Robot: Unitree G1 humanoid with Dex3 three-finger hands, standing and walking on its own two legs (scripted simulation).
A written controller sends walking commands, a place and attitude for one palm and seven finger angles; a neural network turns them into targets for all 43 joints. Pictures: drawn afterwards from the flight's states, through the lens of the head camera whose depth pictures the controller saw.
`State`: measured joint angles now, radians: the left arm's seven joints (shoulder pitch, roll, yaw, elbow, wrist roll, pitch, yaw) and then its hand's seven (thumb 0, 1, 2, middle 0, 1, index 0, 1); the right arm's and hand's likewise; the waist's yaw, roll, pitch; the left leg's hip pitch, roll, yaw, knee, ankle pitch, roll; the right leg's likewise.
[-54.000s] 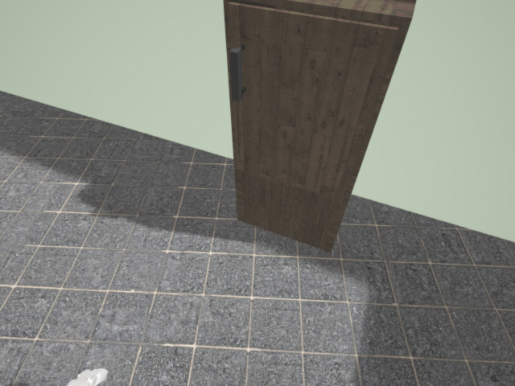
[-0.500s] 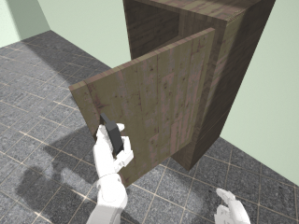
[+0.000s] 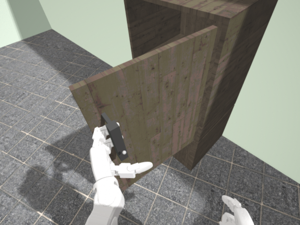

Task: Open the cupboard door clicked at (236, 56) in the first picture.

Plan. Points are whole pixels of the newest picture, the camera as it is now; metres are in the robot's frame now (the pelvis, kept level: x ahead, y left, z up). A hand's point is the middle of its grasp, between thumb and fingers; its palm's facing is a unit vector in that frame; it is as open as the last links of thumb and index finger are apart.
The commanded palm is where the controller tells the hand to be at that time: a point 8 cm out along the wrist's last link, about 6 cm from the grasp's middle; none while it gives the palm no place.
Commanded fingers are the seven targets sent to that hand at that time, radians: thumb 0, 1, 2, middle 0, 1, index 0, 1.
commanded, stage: open thumb and fingers to let go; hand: left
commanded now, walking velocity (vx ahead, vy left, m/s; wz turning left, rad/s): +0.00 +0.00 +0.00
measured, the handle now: (114, 137) +0.33 +0.11 +0.08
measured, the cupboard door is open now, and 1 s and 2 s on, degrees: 81 82 82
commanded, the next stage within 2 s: slide the hand sideways off the handle in 0.24 s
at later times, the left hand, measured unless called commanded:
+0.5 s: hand (120, 163) +0.26 +0.09 +0.07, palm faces -0.08 -0.99 -0.08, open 16.1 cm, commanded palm +0.25 +0.12 +0.07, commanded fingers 0.00 -0.50 0.30 -0.15 -0.30 -0.15 -0.30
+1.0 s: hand (109, 177) +0.22 +0.11 +0.07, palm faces -0.10 -1.00 +0.00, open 16.2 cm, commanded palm +0.20 +0.16 +0.07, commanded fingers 0.00 -0.50 0.30 -0.15 -0.30 -0.15 -0.30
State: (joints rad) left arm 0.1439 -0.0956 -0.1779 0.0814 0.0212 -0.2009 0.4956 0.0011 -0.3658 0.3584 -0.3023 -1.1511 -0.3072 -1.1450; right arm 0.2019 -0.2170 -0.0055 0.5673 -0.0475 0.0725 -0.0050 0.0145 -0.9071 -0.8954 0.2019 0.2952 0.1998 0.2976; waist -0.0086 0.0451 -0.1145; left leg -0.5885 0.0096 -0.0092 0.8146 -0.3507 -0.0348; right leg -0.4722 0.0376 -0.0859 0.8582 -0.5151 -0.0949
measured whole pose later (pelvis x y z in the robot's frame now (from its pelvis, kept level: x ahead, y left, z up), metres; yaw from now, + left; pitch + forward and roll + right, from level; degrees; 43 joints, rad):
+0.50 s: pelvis -0.01 +0.04 -0.01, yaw +0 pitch +7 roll +0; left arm 0.10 0.05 -0.27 0.08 0.02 -0.24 0.18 -0.01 -0.50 0.30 -0.22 -0.42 -0.15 -0.42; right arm 0.22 -0.20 0.02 0.52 -0.01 0.06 0.01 0.01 -0.91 -0.90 0.20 0.30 0.20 0.30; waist 0.00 0.05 -0.09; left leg -0.65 -0.01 0.00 0.90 -0.37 0.02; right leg -0.51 0.02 -0.08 0.90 -0.51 -0.05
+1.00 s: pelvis -0.02 +0.05 -0.01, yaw -2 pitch +6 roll -1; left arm 0.30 0.07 -0.25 -0.09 -0.04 -0.23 0.12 -0.01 -0.50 0.30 -0.17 -0.31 -0.17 -0.31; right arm 0.24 -0.21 0.04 0.44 0.00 0.03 0.02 0.02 -0.91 -0.90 0.20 0.30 0.20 0.30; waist -0.01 0.05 -0.08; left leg -0.62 0.00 0.04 0.89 -0.37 0.03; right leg -0.50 0.02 -0.04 0.89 -0.50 -0.03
